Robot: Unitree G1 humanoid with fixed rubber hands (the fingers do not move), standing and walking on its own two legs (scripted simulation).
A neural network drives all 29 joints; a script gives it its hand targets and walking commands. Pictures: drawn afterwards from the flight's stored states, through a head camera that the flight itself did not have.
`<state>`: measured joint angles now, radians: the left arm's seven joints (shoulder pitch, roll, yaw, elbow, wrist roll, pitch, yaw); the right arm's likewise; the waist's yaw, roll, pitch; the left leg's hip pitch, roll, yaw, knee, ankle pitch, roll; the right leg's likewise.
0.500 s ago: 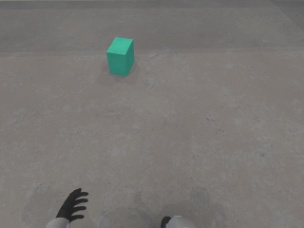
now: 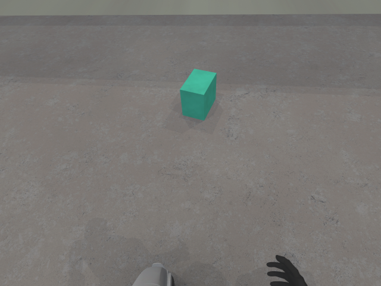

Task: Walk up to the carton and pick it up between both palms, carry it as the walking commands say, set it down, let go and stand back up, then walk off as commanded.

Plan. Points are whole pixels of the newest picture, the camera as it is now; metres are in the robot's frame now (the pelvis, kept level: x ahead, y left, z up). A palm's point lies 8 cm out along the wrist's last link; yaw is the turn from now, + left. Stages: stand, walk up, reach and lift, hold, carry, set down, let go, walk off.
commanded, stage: walk up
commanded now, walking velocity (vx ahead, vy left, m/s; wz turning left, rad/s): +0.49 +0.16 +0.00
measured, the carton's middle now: (199, 94) +1.45 +0.07 -0.66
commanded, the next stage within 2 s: none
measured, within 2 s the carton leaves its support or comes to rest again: neither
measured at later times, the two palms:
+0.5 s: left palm (117, 185) +0.39 +0.26 -0.13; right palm out of the picture +0.15 -0.20 -0.13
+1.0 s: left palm (115, 193) +0.36 +0.25 -0.11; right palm (269, 136) +0.60 -0.21 -0.14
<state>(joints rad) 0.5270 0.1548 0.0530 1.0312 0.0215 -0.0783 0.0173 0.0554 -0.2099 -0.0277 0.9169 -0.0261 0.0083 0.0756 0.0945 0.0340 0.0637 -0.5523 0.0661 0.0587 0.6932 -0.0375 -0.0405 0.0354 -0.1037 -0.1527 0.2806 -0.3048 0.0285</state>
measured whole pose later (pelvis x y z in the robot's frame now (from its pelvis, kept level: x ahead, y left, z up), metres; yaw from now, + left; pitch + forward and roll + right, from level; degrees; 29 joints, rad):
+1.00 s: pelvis +0.47 +0.02 +0.00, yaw +0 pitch +0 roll +3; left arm 0.50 0.17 0.06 1.07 0.02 -0.08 0.01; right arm 0.11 -0.23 -0.05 0.97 -0.03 0.01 0.07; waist 0.09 0.03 0.05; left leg -0.54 0.09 0.05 0.75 -0.07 -0.05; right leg -0.05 -0.11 -0.14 0.30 -0.24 0.03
